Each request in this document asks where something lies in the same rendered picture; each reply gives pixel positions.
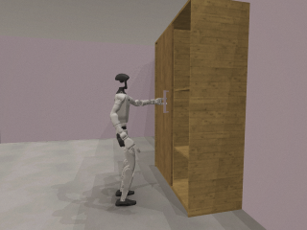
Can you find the robot left hand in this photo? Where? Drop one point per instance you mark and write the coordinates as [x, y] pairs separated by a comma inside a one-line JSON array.
[[158, 101]]

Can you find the wardrobe door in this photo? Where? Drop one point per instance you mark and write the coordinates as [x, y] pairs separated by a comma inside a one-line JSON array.
[[165, 121]]

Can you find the robot right forearm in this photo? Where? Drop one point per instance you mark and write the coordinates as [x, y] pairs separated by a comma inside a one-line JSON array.
[[116, 123]]

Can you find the left robot foot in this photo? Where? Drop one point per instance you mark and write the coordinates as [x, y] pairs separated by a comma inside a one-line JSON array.
[[119, 193]]

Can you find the robot left forearm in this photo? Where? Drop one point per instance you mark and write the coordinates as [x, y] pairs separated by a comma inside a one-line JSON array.
[[145, 102]]

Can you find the robot left thigh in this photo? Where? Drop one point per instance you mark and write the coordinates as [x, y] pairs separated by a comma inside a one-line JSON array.
[[125, 163]]

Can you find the handle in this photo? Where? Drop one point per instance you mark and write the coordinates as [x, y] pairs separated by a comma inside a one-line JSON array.
[[164, 101]]

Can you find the left robot upper arm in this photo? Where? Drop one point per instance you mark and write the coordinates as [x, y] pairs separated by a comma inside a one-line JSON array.
[[134, 102]]

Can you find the robot right hand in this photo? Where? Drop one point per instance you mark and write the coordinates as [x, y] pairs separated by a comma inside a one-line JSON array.
[[129, 144]]

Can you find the right robot upper arm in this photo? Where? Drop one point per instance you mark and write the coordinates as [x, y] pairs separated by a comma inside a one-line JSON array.
[[120, 98]]

